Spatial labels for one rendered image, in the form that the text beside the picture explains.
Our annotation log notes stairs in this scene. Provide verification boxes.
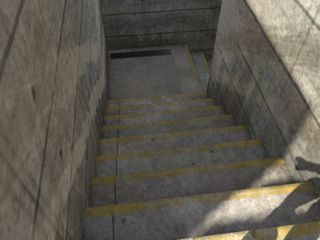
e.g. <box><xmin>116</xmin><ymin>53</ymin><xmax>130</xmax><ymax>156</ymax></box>
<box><xmin>190</xmin><ymin>51</ymin><xmax>212</xmax><ymax>93</ymax></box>
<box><xmin>82</xmin><ymin>92</ymin><xmax>320</xmax><ymax>240</ymax></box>

